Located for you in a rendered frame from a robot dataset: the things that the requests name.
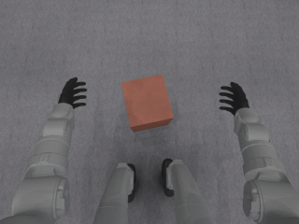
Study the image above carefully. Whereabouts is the robot right forearm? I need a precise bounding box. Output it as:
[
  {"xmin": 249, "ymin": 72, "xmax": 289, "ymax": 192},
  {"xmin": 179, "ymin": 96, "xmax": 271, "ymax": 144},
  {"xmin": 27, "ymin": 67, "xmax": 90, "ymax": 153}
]
[{"xmin": 234, "ymin": 107, "xmax": 299, "ymax": 198}]

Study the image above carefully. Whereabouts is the right robot upper arm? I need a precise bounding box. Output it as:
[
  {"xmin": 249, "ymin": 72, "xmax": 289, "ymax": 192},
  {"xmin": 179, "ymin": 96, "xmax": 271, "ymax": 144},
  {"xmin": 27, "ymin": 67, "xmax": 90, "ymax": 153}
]
[{"xmin": 242, "ymin": 179, "xmax": 299, "ymax": 224}]

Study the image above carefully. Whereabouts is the robot left forearm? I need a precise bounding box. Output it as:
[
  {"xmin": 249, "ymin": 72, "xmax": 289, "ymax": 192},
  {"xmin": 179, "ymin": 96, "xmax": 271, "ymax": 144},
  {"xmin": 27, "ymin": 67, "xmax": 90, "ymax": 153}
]
[{"xmin": 11, "ymin": 103, "xmax": 76, "ymax": 216}]

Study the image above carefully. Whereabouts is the left robot upper arm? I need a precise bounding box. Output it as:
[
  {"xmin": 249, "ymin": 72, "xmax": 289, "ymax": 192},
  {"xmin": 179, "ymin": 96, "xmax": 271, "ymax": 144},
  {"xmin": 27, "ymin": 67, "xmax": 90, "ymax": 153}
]
[{"xmin": 0, "ymin": 175, "xmax": 71, "ymax": 224}]

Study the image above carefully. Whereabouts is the robot right foot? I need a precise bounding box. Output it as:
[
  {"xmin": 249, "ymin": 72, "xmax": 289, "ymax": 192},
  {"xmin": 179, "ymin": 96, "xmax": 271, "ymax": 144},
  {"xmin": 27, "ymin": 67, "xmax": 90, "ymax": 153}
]
[{"xmin": 162, "ymin": 159, "xmax": 174, "ymax": 197}]

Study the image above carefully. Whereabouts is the carton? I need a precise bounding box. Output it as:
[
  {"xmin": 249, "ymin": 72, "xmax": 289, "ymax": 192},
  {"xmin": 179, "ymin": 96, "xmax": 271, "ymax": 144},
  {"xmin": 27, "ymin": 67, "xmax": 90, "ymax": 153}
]
[{"xmin": 121, "ymin": 74, "xmax": 174, "ymax": 132}]

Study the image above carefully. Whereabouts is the robot right hand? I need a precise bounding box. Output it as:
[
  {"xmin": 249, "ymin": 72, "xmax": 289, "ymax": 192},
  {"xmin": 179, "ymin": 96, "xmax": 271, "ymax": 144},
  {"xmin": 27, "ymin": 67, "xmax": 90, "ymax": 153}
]
[{"xmin": 219, "ymin": 82, "xmax": 249, "ymax": 116}]

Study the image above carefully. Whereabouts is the robot right thigh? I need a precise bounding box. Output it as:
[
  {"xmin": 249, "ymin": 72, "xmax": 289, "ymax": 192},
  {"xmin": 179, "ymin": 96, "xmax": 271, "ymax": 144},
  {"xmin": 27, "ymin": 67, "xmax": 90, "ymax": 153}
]
[{"xmin": 166, "ymin": 164, "xmax": 213, "ymax": 224}]

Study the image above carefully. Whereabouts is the robot left hand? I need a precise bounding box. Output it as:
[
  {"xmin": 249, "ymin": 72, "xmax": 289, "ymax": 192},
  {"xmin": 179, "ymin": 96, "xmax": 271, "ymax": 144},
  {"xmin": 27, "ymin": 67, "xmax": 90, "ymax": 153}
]
[{"xmin": 58, "ymin": 77, "xmax": 87, "ymax": 109}]

